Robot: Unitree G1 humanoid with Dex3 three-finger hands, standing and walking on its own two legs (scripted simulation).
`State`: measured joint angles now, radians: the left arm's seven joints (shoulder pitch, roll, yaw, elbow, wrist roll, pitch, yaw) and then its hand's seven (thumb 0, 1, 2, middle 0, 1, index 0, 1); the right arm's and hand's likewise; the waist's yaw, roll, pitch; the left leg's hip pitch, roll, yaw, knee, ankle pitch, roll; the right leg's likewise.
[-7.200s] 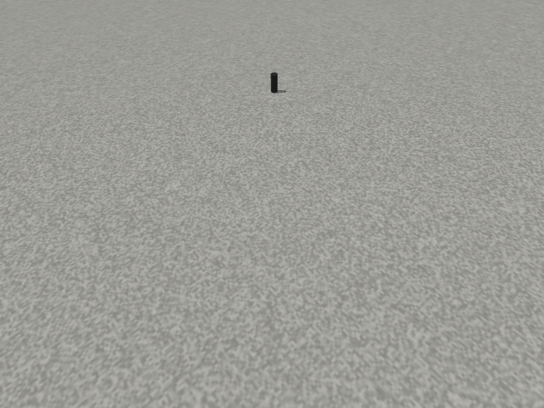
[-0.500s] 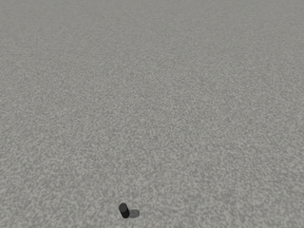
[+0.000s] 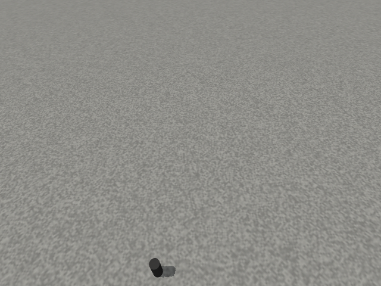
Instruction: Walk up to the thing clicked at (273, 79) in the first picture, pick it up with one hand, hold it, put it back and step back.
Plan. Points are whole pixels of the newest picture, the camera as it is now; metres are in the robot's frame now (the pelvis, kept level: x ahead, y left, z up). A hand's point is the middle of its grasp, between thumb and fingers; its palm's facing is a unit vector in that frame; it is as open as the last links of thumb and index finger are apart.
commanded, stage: stand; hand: left
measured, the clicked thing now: (156, 267) +0.36 +0.20 -0.72
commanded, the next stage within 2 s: go down in 1.52 s
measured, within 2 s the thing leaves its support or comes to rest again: neither
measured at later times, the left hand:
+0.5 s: hand out of the picture +0.08 +0.25 -0.16, palm faces -0.02 -0.94 -0.35, open 7.4 cm
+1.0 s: hand out of the picture +0.08 +0.24 -0.15, palm faces -0.02 -0.94 -0.35, open 7.4 cm
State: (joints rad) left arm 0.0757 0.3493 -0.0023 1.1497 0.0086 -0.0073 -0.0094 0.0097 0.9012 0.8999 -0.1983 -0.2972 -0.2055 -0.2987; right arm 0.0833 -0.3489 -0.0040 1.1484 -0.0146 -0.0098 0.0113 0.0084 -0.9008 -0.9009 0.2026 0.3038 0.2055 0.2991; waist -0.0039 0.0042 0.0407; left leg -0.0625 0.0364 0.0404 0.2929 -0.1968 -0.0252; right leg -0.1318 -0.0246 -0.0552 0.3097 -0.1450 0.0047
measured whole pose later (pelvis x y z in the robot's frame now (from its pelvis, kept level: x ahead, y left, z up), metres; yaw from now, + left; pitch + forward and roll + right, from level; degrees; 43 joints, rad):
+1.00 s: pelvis +0.00 -0.01 +0.00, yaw +0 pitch -2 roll +0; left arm 0.10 0.35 0.00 1.15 0.01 0.00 -0.01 0.01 0.90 0.90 -0.20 -0.30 -0.21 -0.30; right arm 0.12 -0.35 0.00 1.13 -0.02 -0.01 0.01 0.01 -0.90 -0.90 0.20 0.30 0.21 0.30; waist 0.00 0.01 0.04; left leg -0.06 0.06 0.03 0.30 -0.20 -0.04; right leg -0.14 -0.01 -0.06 0.33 -0.16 -0.02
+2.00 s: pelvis -0.01 +0.00 -0.03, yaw +0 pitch +8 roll +0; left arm 0.04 0.33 0.18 0.88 0.07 0.09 -0.03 0.01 0.07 0.22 -0.08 -0.07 -0.09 -0.07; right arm 0.25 -0.24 -0.02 0.72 0.02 -0.05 -0.02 0.01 -0.91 -0.90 0.20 0.30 0.21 0.30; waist -0.03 0.00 -0.01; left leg -0.44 0.04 0.02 0.65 -0.35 -0.02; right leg -0.49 -0.03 -0.06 0.64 -0.28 0.00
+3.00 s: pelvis -0.06 +0.01 -0.22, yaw +1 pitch +30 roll -3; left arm -0.11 0.51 0.46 0.71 -0.10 -0.23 -0.36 0.00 -0.53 0.05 -0.07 -0.07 -0.08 -0.07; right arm 0.15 -0.30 0.00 0.61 0.01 -0.19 -0.02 0.01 -0.88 -0.89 0.20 0.30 0.21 0.30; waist -0.05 -0.01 -0.16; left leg -1.51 0.03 -0.04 1.69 -0.69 0.00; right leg -1.54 -0.08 -0.06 1.62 -0.59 0.01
